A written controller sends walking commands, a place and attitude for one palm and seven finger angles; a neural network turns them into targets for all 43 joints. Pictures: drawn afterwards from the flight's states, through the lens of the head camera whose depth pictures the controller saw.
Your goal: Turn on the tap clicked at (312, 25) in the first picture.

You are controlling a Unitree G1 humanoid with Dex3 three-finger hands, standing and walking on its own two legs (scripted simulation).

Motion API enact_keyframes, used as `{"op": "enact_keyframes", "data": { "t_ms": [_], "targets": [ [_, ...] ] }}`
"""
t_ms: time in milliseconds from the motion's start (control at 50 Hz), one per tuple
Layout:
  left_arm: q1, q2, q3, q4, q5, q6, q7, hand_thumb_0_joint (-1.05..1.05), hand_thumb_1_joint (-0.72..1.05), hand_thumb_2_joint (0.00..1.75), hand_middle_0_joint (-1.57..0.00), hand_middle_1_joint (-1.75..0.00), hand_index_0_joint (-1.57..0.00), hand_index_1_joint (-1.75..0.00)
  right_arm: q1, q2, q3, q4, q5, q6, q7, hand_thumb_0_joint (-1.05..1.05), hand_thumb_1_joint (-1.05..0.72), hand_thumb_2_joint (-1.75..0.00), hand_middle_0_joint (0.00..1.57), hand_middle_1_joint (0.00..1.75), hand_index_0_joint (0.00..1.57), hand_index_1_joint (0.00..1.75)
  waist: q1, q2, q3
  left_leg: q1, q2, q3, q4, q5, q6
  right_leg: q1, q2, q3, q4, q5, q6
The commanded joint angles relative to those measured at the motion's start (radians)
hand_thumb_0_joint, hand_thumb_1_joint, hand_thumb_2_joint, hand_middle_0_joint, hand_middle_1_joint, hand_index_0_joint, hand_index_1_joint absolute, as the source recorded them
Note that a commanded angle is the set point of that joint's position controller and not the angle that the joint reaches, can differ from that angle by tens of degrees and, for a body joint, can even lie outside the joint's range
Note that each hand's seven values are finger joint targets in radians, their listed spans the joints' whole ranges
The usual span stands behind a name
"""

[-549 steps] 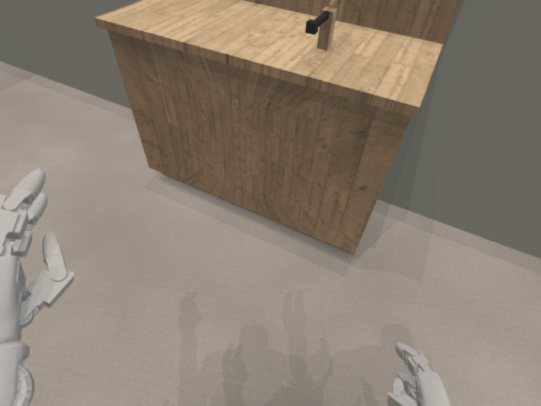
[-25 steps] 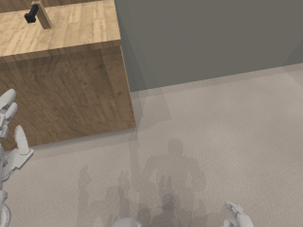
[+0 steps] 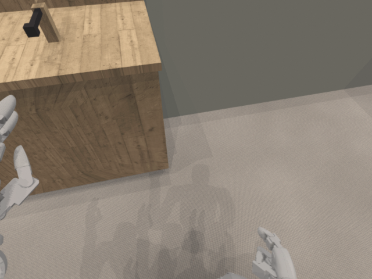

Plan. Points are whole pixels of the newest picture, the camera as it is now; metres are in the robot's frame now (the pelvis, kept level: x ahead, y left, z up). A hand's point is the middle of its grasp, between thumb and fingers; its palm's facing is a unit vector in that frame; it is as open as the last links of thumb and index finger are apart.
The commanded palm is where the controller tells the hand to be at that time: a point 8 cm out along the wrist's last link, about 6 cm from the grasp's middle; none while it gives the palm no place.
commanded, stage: take the last steps up to it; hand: left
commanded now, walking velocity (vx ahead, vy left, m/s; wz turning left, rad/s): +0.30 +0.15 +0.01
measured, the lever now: (31, 30) +0.69 +0.48 +0.15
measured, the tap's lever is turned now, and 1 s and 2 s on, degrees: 0 0 0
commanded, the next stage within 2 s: come to a stop and stand still in 0.86 s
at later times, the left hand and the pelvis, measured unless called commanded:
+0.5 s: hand (24, 114) +0.35 +0.31 +0.18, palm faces +0.39 -0.80 -0.46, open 7.4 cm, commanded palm +0.28 +0.35 +0.18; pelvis +0.11 +0.07 -0.01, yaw -1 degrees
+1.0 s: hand (40, 86) +0.43 +0.32 +0.17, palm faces +0.34 -0.83 -0.44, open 7.4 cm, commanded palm +0.38 +0.38 +0.18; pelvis +0.21 +0.10 +0.00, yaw -2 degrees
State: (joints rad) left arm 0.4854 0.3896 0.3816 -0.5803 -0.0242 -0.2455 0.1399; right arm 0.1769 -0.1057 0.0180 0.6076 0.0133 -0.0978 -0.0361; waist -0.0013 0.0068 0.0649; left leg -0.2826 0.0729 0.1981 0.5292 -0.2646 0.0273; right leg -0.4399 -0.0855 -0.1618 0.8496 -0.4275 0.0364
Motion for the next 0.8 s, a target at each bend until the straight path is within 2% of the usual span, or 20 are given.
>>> {"op": "enact_keyframes", "data": {
  "t_ms": [0,20,40,60,80,100,140,200,320,340,360,380,400,440,500,620,640,680,700,780],
  "targets": [
    [-0.010,0.136,0.109,-0.111,-0.012,-0.021,0.026,0.00,0.90,0.90,-0.20,-0.30,-0.20,-0.30,-0.051,-0.190,-0.065,-0.121,-0.001,-0.028,-0.033,0.00,-0.90,-0.90,0.20,0.30,0.20,0.30,0.012,0.136,-0.191,0.049,0.179,-0.148,-0.110,0.066,0.082,0.220,0.031,-0.041,-0.294,0.104,-0.010],
    [-0.038,0.149,0.115,-0.094,-0.007,-0.017,0.026,0.00,0.90,0.90,-0.20,-0.30,-0.20,-0.30,-0.059,-0.187,-0.062,-0.118,-0.002,-0.020,-0.037,0.00,-0.90,-0.90,0.20,0.30,0.20,0.30,0.016,0.074,-0.183,-0.033,0.163,-0.144,-0.021,0.012,0.065,0.309,-0.001,0.011,-0.383,0.141,-0.028],
    [-0.063,0.166,0.121,-0.062,0.004,-0.013,0.026,0.00,0.90,0.90,-0.20,-0.30,-0.20,-0.30,-0.052,-0.178,-0.062,-0.116,-0.005,-0.010,-0.036,0.00,-0.90,-0.90,0.20,0.30,0.20,0.30,0.014,-0.095,-0.174,-0.172,0.086,-0.083,0.176,-0.075,0.032,0.394,-0.132,0.228,-0.466,0.118,-0.094],
    [-0.077,0.197,0.146,-0.036,0.001,-0.015,0.029,0.00,0.90,0.90,-0.20,-0.30,-0.20,-0.30,-0.067,-0.164,-0.055,-0.130,-0.008,-0.006,-0.030,0.00,-0.90,-0.90,0.20,0.30,0.20,0.30,0.020,-0.300,-0.162,-0.379,-0.035,-0.046,0.419,-0.239,-0.018,0.486,-0.340,0.594,-0.558,0.188,-0.198],
    [-0.119,0.172,0.127,-0.021,-0.020,-0.016,0.023,0.00,0.90,0.90,-0.20,-0.30,-0.20,-0.30,-0.064,-0.199,-0.075,-0.121,-0.003,-0.012,-0.017,0.00,-0.90,-0.90,0.20,0.30,0.20,0.30,0.024,-0.341,-0.147,-0.433,-0.023,-0.157,0.606,-0.236,-0.042,0.468,-0.408,0.691,-0.605,0.144,-0.225],
    [-0.147,0.177,0.123,-0.039,-0.021,-0.020,0.021,0.00,0.90,0.90,-0.20,-0.30,-0.20,-0.30,-0.084,-0.205,-0.072,-0.118,-0.001,-0.005,-0.008,0.00,-0.90,-0.90,0.20,0.30,0.20,0.30,0.018,-0.263,-0.128,-0.478,-0.006,-0.218,0.706,-0.203,-0.048,0.457,-0.412,0.687,-0.594,0.129,-0.244],
    [-0.113,0.155,0.102,-0.069,-0.008,-0.050,0.018,0.00,0.90,0.90,-0.20,-0.30,-0.20,-0.30,-0.082,-0.188,-0.053,-0.096,-0.006,0.004,-0.009,0.00,-0.90,-0.90,0.20,0.30,0.20,0.30,0.017,-0.111,-0.088,-0.486,0.037,-0.221,0.713,-0.124,-0.061,0.430,-0.352,0.418,-0.551,0.356,-0.214],
    [-0.102,0.160,0.092,-0.161,0.008,-0.080,0.025,0.00,0.90,0.90,-0.20,-0.30,-0.20,-0.30,-0.090,-0.187,-0.060,-0.113,-0.009,0.008,-0.010,0.00,-0.90,-0.90,0.20,0.30,0.20,0.30,0.009,-0.114,-0.126,-0.330,0.056,-0.168,0.422,-0.099,-0.053,0.385,-0.290,0.195,-0.485,0.607,-0.169],
    [-0.042,0.165,0.132,-0.231,0.005,-0.070,0.053,0.00,0.90,0.90,-0.20,-0.30,-0.20,-0.30,-0.043,-0.172,-0.080,-0.158,-0.017,-0.003,-0.023,0.00,-0.90,-0.90,0.20,0.30,0.20,0.30,0.013,-0.115,-0.196,0.056,-0.058,0.039,-0.049,0.104,-0.045,0.327,-0.180,0.087,-0.334,0.477,-0.109],
    [-0.062,0.167,0.135,-0.236,0.004,-0.077,0.051,0.00,0.90,0.90,-0.20,-0.30,-0.20,-0.30,-0.025,-0.189,-0.094,-0.161,-0.011,-0.006,-0.031,0.00,-0.90,-0.90,0.20,0.30,0.20,0.30,-0.002,-0.023,-0.211,0.158,-0.038,0.013,-0.095,0.116,-0.033,0.266,-0.153,0.076,-0.207,0.445,-0.085],
    [-0.076,0.163,0.138,-0.240,0.001,-0.086,0.051,0.00,0.90,0.90,-0.20,-0.30,-0.20,-0.30,-0.011,-0.217,-0.108,-0.162,-0.006,-0.007,-0.034,0.00,-0.90,-0.90,0.20,0.30,0.20,0.30,-0.017,0.180,-0.243,0.288,0.084,-0.147,-0.117,0.179,0.024,0.119,-0.080,0.026,0.001,0.291,-0.043],
    [-0.091,0.152,0.129,-0.236,0.000,-0.092,0.049,0.00,0.90,0.90,-0.20,-0.30,-0.20,-0.30,-0.012,-0.233,-0.117,-0.166,-0.002,-0.008,-0.027,0.00,-0.90,-0.90,0.20,0.30,0.20,0.30,-0.014,0.362,-0.254,0.370,0.281,-0.426,-0.160,0.357,0.124,-0.085,0.023,0.018,0.235,-0.182,-0.011],
    [-0.058,0.183,0.136,-0.136,0.004,-0.096,0.042,0.00,0.90,0.90,-0.20,-0.30,-0.20,-0.30,-0.024,-0.218,-0.108,-0.154,-0.006,-0.021,-0.029,0.00,-0.90,-0.90,0.20,0.30,0.20,0.30,-0.008,0.323,-0.229,0.283,0.346,-0.544,-0.209,0.234,0.196,-0.138,0.029,0.091,0.387,-0.239,-0.024],
    [-0.079,0.172,0.141,-0.135,-0.007,-0.086,0.031,0.00,0.90,0.90,-0.20,-0.30,-0.20,-0.30,-0.043,-0.209,-0.106,-0.139,0.008,-0.018,-0.024,0.00,-0.90,-0.90,0.20,0.30,0.20,0.30,-0.013,0.214,-0.170,0.234,0.338,-0.482,-0.195,0.192,0.236,-0.234,-0.034,0.136,0.408,-0.161,-0.013],
    [-0.048,0.147,0.120,-0.220,-0.011,-0.084,0.021,0.00,0.90,0.90,-0.20,-0.30,-0.20,-0.30,-0.054,-0.204,-0.093,-0.135,0.010,-0.034,-0.017,0.00,-0.90,-0.90,0.20,0.30,0.20,0.30,0.007,0.229,-0.171,0.147,0.250,-0.261,-0.191,0.213,0.172,-0.119,-0.034,0.072,0.192,-0.049,-0.007],
    [-0.007,0.151,0.121,-0.144,-0.011,-0.031,0.032,0.00,0.90,0.90,-0.20,-0.30,-0.20,-0.30,-0.046,-0.196,-0.062,-0.136,0.001,-0.033,-0.033,0.00,-0.90,-0.90,0.20,0.30,0.20,0.30,0.009,0.149,-0.186,0.015,0.193,-0.148,-0.077,0.079,0.071,0.241,0.043,-0.019,-0.309,0.110,-0.014],
    [-0.028,0.155,0.125,-0.119,-0.006,-0.025,0.032,0.00,0.90,0.90,-0.20,-0.30,-0.20,-0.30,-0.046,-0.192,-0.060,-0.134,0.000,-0.025,-0.037,0.00,-0.90,-0.90,0.20,0.30,0.20,0.30,0.010,0.071,-0.179,-0.043,0.159,-0.118,0.014,0.011,0.046,0.307,0.006,0.043,-0.393,0.155,-0.035],
    [-0.073,0.208,0.167,-0.073,-0.010,-0.018,0.039,0.00,0.90,0.90,-0.20,-0.30,-0.20,-0.30,-0.058,-0.160,-0.043,-0.150,-0.004,-0.017,-0.034,0.00,-0.90,-0.90,0.20,0.30,0.20,0.30,0.013,-0.290,-0.164,-0.331,-0.045,-0.036,0.396,-0.274,-0.037,0.429,-0.309,0.571,-0.542,0.296,-0.194],
    [-0.102,0.193,0.150,-0.053,-0.023,-0.015,0.033,0.00,0.90,0.90,-0.20,-0.30,-0.20,-0.30,-0.062,-0.192,-0.065,-0.136,-0.001,-0.012,-0.020,0.00,-0.90,-0.90,0.20,0.30,0.20,0.30,0.017,-0.353,-0.156,-0.378,-0.033,-0.141,0.586,-0.276,-0.048,0.416,-0.361,0.655,-0.583,0.255,-0.221],
    [-0.040,0.155,0.122,-0.068,0.001,-0.054,0.029,0.00,0.90,0.90,-0.20,-0.30,-0.20,-0.30,-0.081,-0.170,-0.036,-0.108,-0.010,0.009,-0.017,0.00,-0.90,-0.90,0.20,0.30,0.20,0.30,0.010,-0.118,-0.147,-0.378,0.011,-0.168,0.572,-0.142,-0.065,0.447,-0.272,0.280,-0.470,0.746,-0.190]
  ]
}}
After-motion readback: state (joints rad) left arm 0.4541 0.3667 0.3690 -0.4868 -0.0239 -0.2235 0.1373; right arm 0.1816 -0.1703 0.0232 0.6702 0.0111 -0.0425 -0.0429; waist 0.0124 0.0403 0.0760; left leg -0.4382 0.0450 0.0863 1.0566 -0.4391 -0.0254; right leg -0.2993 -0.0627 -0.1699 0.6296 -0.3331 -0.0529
